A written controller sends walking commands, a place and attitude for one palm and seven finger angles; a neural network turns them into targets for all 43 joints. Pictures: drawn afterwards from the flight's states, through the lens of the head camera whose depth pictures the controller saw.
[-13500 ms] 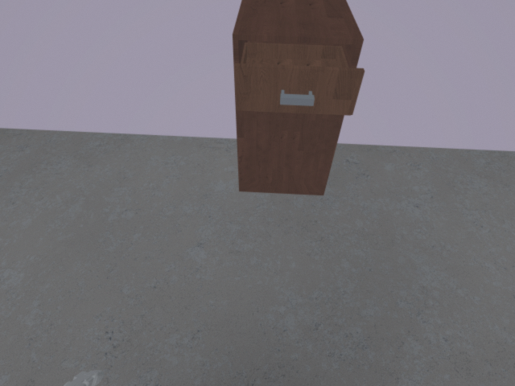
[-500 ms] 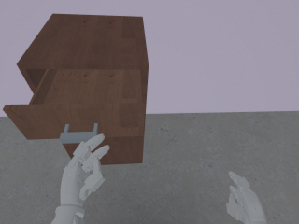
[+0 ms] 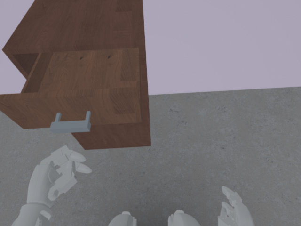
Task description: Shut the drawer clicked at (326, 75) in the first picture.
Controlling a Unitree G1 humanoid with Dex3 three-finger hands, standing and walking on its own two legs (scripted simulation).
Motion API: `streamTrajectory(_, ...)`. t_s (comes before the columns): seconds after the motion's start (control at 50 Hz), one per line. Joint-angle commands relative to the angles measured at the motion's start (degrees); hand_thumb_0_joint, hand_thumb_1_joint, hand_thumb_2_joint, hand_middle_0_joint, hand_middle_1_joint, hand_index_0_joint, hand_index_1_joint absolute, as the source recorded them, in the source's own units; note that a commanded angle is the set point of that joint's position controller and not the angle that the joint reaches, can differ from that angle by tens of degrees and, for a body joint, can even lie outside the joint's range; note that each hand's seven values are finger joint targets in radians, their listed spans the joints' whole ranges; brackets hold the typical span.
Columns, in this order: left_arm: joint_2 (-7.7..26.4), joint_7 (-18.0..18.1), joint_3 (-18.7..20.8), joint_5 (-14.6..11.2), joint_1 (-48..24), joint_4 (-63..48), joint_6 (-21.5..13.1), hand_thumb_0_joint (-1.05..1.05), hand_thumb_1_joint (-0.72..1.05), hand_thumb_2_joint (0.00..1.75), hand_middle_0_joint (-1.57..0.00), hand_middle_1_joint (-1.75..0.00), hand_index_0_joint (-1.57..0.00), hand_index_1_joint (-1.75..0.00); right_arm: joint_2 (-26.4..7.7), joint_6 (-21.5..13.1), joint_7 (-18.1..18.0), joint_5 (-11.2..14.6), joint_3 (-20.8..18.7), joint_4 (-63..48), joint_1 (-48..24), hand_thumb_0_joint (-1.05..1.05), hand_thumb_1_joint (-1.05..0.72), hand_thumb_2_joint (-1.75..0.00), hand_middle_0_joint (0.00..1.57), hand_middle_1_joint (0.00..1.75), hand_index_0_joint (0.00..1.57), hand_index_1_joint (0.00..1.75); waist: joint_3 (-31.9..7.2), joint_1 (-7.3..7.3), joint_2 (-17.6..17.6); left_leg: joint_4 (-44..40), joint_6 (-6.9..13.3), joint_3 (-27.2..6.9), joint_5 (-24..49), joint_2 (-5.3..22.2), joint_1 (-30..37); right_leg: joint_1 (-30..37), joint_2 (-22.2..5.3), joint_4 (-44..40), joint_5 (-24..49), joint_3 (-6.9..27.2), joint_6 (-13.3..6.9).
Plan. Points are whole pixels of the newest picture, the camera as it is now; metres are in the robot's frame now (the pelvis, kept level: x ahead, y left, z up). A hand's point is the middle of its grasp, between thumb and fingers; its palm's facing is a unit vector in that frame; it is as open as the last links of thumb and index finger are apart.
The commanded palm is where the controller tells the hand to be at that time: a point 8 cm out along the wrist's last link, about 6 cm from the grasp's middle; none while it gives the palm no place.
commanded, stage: raise the hand and make a fist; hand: left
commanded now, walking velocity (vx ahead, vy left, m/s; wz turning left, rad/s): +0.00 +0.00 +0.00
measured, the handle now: (72, 120) +0.40 +0.25 +0.01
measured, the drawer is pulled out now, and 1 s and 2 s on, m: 0.19 0.19 0.19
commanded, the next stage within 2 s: bring the fist close to the handle in 1.04 s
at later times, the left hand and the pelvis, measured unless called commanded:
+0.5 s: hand (56, 170) +0.23 +0.20 +0.10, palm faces +0.05 -1.00 +0.02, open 3.2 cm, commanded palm +0.19 +0.25 +0.10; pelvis +0.02 +0.06 +0.01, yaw -1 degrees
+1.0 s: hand (62, 175) +0.22 +0.19 +0.10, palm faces +0.07 -1.00 -0.05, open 3.3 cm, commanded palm +0.19 +0.24 +0.11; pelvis +0.02 +0.05 +0.01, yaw -2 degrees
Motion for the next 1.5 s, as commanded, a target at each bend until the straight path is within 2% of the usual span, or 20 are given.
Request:
streamTrajectory(0.0,6.7,7.8,8.9,0.4,8.8,-17.0,-10.2,0.0,0.9,0.9,-1.08,-1.25,-1.08,-1.25,-5.3,-4.5,0.2,-0.2,-4.3,-9.4,-5.1,0.0,-0.9,-0.9,0.2,0.3,0.2,0.3,-15.1,4.09,-6.1,-5.6,1.9,-1.1,13.4,-1.3,-3.7,26.9,-6.4,-12.8,25.0,16.7,8.0)
streamTrajectory(0.06,3.9,5.8,2.4,3.3,9.9,-15.0,-14.0,0.0,0.9,0.9,-1.14,-1.32,-1.14,-1.32,-6.7,-5.6,0.7,-0.5,-4.5,-9.2,-4.9,0.0,-0.9,-0.9,0.2,0.3,0.2,0.3,-9.5,1.46,-3.4,-6.3,2.8,-0.8,11.7,-1.6,-2.7,18.8,-5.4,-13.9,15.3,14.4,7.7)
streamTrajectory(0.08,1.8,4.5,-0.3,3.3,9.8,-13.4,-14.1,0.0,0.9,0.9,-1.16,-1.34,-1.16,-1.34,-7.2,-5.8,0.4,-0.3,-4.4,-9.6,-5.2,0.0,-0.9,-0.9,0.2,0.3,0.2,0.3,-6.3,0.06,-6.8,-6.0,3.2,-1.3,10.3,-1.3,-3.3,16.6,-5.6,-15.4,12.5,15.0,8.4)
streamTrajectory(0.12,1.6,1.9,-2.0,2.2,11.1,-13.7,-14.4,0.0,0.9,0.9,-1.2,-1.38,-1.2,-1.38,-8.4,-6.8,-0.2,0.0,-4.8,-10.3,-4.6,0.0,-0.9,-0.9,0.2,0.3,0.2,0.3,-6.9,-0.02,-7.1,-6.4,3.4,-1.1,8.2,-1.6,-1.9,15.4,-5.4,-17.0,6.1,14.6,7.9)
streamTrajectory(0.18,5.0,1.5,-0.9,1.7,7.6,-18.7,-13.6,0.0,0.9,0.9,-1.26,-1.45,-1.26,-1.45,-9.5,-7.9,-1.2,0.0,-4.6,-10.8,-3.8,0.0,-0.9,-0.9,0.2,0.3,0.2,0.3,-9.7,0.19,-2.0,-7.9,3.8,-1.2,9.0,-1.4,2.7,13.9,-3.6,-16.2,1.2,11.2,5.7)
streamTrajectory(0.26,3.7,7.3,-2.4,3.8,4.8,-26.3,-13.9,0.0,0.9,0.9,-1.34,-1.53,-1.34,-1.53,-8.6,-8.1,-1.1,-0.9,-3.7,-11.9,-2.2,0.0,-0.9,-0.9,0.2,0.3,0.2,0.3,-13.3,1.18,4.0,-10.7,3.5,-2.5,13.5,-0.9,9.3,12.7,-1.6,-11.2,8.1,4.9,4.1)
streamTrajectory(0.34,0.0,11.6,-6.3,6.2,8.5,-25.8,-11.7,0.0,0.9,0.9,-1.4,-1.6,-1.4,-1.6,-8.3,-6.8,0.2,-1.4,-3.3,-13.2,-1.9,0.0,-0.9,-0.9,0.2,0.3,0.2,0.3,-11.6,1.53,4.2,-11.9,2.3,-3.6,18.6,0.0,11.5,11.3,-0.8,-9.3,11.9,2.5,3.9)
streamTrajectory(0.42,-2.9,10.9,-12.5,8.8,9.4,-23.9,-5.2,0.0,0.9,0.9,-1.4,-1.6,-1.4,-1.6,-9.0,-4.5,1.0,-1.0,-2.5,-15.5,-2.0,0.0,-0.9,-0.9,0.2,0.3,0.2,0.3,-7.7,0.68,1.3,-13.4,1.7,-4.8,18.0,0.7,10.8,10.8,-0.6,-10.0,10.7,1.9,4.1)
streamTrajectory(0.48,-0.8,11.5,-12.1,10.2,8.0,-25.9,-1.1,0.0,0.9,0.9,-1.4,-1.6,-1.4,-1.6,-9.0,-3.0,0.7,-0.9,-1.9,-16.9,-2.4,0.0,-0.9,-0.9,0.2,0.3,0.2,0.3,-6.4,1.02,-0.3,-14.8,1.4,-5.5,17.2,1.0,10.8,12.1,-0.5,-10.6,10.2,1.9,3.9)
streamTrajectory(0.62,-1.7,16.9,-11.4,10.6,7.4,-35.4,-1.8,0.0,0.9,0.9,-1.4,-1.6,-1.4,-1.6,-7.1,-2.3,1.3,-1.5,-1.2,-17.9,-0.3,0.0,-0.9,-0.9,0.2,0.3,0.2,0.3,-10.7,2.38,2.3,-14.5,-0.8,-5.9,28.7,2.0,16.8,13.1,-0.3,-9.5,14.0,1.6,3.9)
streamTrajectory(0.66,-4.3,16.7,-14.4,11.1,8.0,-34.5,-2.4,0.0,0.9,0.9,-1.4,-1.6,-1.4,-1.6,-7.3,-2.3,1.8,-1.6,-1.3,-17.5,-0.2,0.0,-0.9,-0.9,0.2,0.3,0.2,0.3,-9.7,1.52,2.2,-13.9,-1.0,-6.2,29.6,2.3,17.1,11.5,-0.3,-9.2,13.6,1.5,4.1)
streamTrajectory(0.76,-4.5,14.3,-16.1,11.8,13.7,-32.3,-1.2,0.0,0.9,0.9,-1.4,-1.6,-1.4,-1.6,-8.3,-1.8,2.1,-1.3,-2.0,-17.8,-0.5,0.0,-0.9,-0.9,0.2,0.3,0.2,0.3,-9.1,1.54,-0.2,-13.5,-0.7,-5.2,27.4,1.6,14.4,12.9,-0.6,-9.7,14.3,1.5,4.1)
streamTrajectory(0.88,1.0,16.3,-10.1,11.9,10.4,-35.2,-2.4,0.0,0.9,0.9,-1.4,-1.6,-1.4,-1.6,-8.0,-1.1,1.0,-1.5,-1.9,-18.2,-1.1,0.0,-0.9,-0.9,0.2,0.3,0.2,0.3,-8.7,1.91,-0.4,-13.2,0.9,-3.5,19.0,0.2,11.0,14.5,-0.4,-10.5,13.1,2.7,3.7)
streamTrajectory(1.0,-1.5,16.8,-10.0,9.4,11.2,-34.1,-6.7,0.0,0.9,0.9,-1.4,-1.6,-1.4,-1.6,-7.6,-2.4,1.2,-1.6,-2.0,-16.8,-0.6,0.0,-0.9,-0.9,0.2,0.3,0.2,0.3,-11.0,1.55,0.6,-11.6,1.8,-2.4,18.2,-0.3,10.9,15.4,-0.5,-11.0,14.5,3.7,3.9)
streamTrajectory(1.06,-1.1,14.4,-10.6,9.1,11.6,-30.2,-5.5,0.0,0.9,0.9,-1.4,-1.6,-1.4,-1.6,-8.4,-2.7,1.2,-1.3,-2.0,-16.4,-0.6,0.0,-0.9,-0.9,0.2,0.3,0.2,0.3,-8.7,0.55,-1.4,-11.2,2.5,-1.9,15.9,-0.7,8.5,15.9,-0.8,-12.3,14.6,4.7,4.2)
streamTrajectory(1.14,2.5,12.3,-6.9,8.8,9.3,-25.2,-2.5,0.0,0.9,0.9,-1.4,-1.6,-1.4,-1.6,-8.8,-2.1,0.3,-1.0,-1.9,-16.3,-1.6,0.0,-0.9,-0.9,0.2,0.3,0.2,0.3,-5.5,0.61,-5.2,-11.1,3.2,-1.1,10.6,-1.5,4.8,16.8,-1.8,-16.2,8.4,8.0,4.8)
streamTrajectory(1.18,3.4,12.2,-5.4,8.5,5.3,-24.1,-2.5,0.0,0.9,0.9,-1.4,-1.6,-1.4,-1.6,-8.7,-2.0,-0.1,-1.0,-1.7,-15.9,-2.1,0.0,-0.9,-0.9,0.2,0.3,0.2,0.3,-4.1,0.33,-4.6,-10.7,3.2,-1.0,9.3,-1.8,4.0,16.0,-2.1,-17.2,5.7,9.0,4.8)
streamTrajectory(1.3,3.9,12.4,-1.5,6.3,-0.7,-22.0,-8.0,0.0,0.9,0.9,-1.4,-1.6,-1.4,-1.6,-7.8,-3.3,0.1,-1.5,-1.8,-13.4,-1.5,0.0,-0.9,-0.9,0.2,0.3,0.2,0.3,-11.1,0.53,-2.0,-7.9,2.9,-0.4,12.2,-2.1,3.5,19.7,-3.1,-15.2,13.5,11.3,5.7)
streamTrajectory(1.34,4.9,11.5,0.2,5.9,0.1,-18.7,-9.7,0.0,0.9,0.9,-1.4,-1.6,-1.4,-1.6,-7.9,-3.6,0.4,-1.5,-2.1,-12.3,-1.3,0.0,-0.9,-0.9,0.2,0.3,0.2,0.3,-12.4,0.53,-3.4,-6.9,2.7,-0.3,12.8,-2.1,1.7,21.1,-3.8,-14.6,17.3,12.3,6.3)
streamTrajectory(1.48,4.7,5.4,-0.8,4.5,-3.2,-10.0,-9.9,0.0,0.9,0.9,-1.4,-1.6,-1.4,-1.6,-9.2,-3.8,0.5,-1.0,-2.5,-11.3,-2.0,0.0,-0.9,-0.9,0.2,0.3,0.2,0.3,-11.8,-0.03,-3.9,-5.7,3.0,-0.4,12.8,-2.1,-0.9,19.7,-4.4,-14.0,19.1,13.2,6.7)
